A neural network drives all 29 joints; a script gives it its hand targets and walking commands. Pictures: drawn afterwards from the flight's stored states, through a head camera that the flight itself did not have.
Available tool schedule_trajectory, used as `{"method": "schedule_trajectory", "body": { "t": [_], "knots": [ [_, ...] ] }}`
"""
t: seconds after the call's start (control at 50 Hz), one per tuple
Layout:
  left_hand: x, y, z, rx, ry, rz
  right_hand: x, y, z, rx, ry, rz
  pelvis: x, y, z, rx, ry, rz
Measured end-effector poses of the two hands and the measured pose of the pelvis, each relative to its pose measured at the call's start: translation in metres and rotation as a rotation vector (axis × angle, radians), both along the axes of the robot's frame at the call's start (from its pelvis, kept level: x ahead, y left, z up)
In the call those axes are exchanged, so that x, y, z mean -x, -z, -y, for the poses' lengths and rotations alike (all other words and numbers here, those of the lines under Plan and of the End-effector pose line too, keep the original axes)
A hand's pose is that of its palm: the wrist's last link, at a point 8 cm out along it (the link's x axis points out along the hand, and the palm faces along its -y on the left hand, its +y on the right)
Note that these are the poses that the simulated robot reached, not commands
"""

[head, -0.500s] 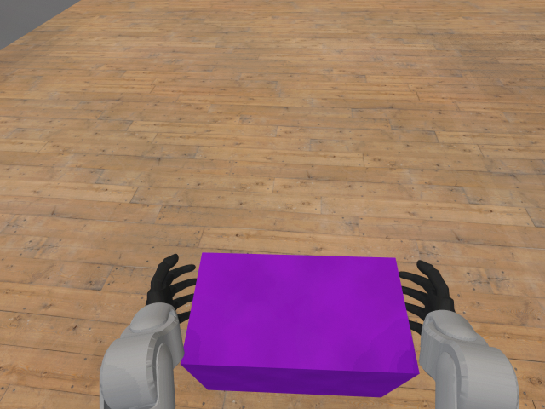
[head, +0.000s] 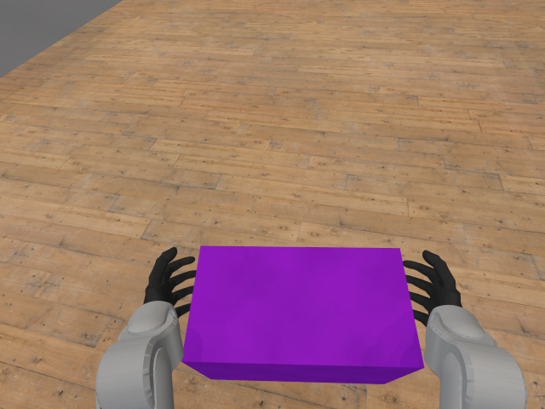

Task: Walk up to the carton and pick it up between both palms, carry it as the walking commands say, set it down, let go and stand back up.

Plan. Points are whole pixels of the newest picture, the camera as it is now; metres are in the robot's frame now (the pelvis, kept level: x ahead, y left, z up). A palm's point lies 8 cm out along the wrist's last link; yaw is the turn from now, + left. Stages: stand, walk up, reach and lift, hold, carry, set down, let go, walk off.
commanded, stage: carry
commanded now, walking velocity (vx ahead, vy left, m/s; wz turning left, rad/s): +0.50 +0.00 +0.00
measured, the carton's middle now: (297, 319) +0.27 +0.01 +0.00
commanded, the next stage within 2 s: none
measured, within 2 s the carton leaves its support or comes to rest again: neither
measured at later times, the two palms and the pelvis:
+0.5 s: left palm (227, 135) +0.60 +0.16 +0.08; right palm (403, 150) +0.57 -0.18 +0.07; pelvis +0.35 +0.01 -0.02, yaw -3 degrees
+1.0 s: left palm (243, 63) +0.96 +0.17 +0.06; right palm (370, 64) +0.94 -0.17 +0.06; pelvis +0.70 +0.01 -0.03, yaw -4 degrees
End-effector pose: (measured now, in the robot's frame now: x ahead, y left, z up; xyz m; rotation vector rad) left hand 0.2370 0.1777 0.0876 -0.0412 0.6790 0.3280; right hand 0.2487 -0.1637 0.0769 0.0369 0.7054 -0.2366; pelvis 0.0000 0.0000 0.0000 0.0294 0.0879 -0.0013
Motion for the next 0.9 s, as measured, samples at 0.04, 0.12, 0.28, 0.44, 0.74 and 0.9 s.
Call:
{"method": "schedule_trajectory", "body": {
  "t": [0.04,0.12,0.28,0.44,0.74,0.9],
  "knots": [
    [-0.03,0.0,-0.003,0.005,0.01,0.017,-0.027,-0.002,-0.003,0.005,0.01,0.018,-0.03,0.003,-0.004,0.004,0.002,0.004],
    [-0.099,0.007,-0.01,0.016,0.043,0.057,-0.086,0.001,-0.01,0.016,0.045,0.059,-0.098,0.019,-0.019,0.012,0.023,0.021],
    [-0.221,0.024,-0.008,0.027,0.121,-0.05,-0.176,0.017,-0.009,0.02,0.125,-0.05,-0.199,0.013,-0.035,0.015,0.07,-0.003],
    [-0.324,0.01,0.011,0.011,0.146,-0.006,-0.272,0.007,0.009,0.011,0.145,-0.007,-0.303,0.006,-0.022,0.009,0.068,-0.005],
    [-0.509,0.003,0.024,-0.008,0.015,-0.025,-0.504,0.006,0.024,-0.011,0.016,-0.022,-0.504,0.0,0.02,-0.003,0.008,-0.007],
    [-0.632,0.007,0.014,0.011,0.05,0.04,-0.616,0.002,0.015,0.01,0.052,0.045,-0.627,0.015,0.004,0.01,0.028,0.009]
  ]
}}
